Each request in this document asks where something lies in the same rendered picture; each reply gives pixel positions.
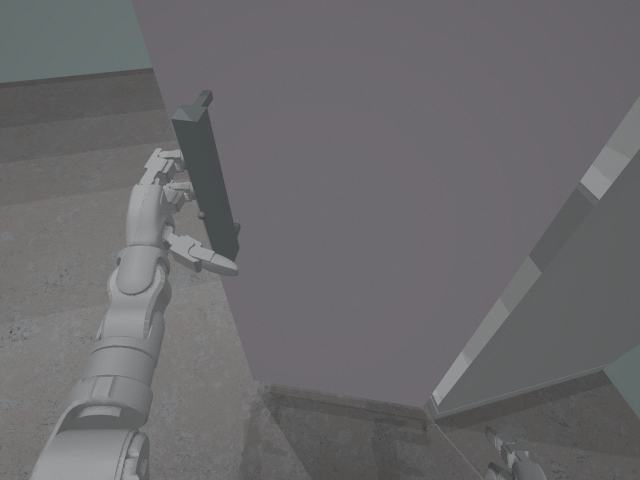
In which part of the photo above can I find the right robot hand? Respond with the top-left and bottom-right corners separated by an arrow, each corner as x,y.
484,426 -> 547,480

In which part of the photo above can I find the left robot hand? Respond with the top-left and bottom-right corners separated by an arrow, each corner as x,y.
125,148 -> 239,276

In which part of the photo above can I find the fridge door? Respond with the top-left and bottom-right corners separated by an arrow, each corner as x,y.
131,0 -> 640,408

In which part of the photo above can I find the handle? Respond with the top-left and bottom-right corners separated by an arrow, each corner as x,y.
171,90 -> 241,262

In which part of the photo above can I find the left robot forearm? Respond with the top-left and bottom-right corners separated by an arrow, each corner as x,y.
29,245 -> 172,480

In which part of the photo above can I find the robot left upper arm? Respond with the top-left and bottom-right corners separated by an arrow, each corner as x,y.
35,428 -> 150,480

